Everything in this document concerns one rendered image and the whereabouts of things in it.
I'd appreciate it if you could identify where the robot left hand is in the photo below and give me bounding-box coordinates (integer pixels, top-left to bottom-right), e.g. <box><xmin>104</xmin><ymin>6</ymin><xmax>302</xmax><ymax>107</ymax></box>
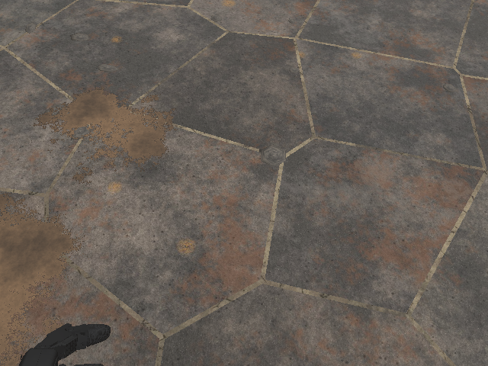
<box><xmin>19</xmin><ymin>323</ymin><xmax>111</xmax><ymax>366</ymax></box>

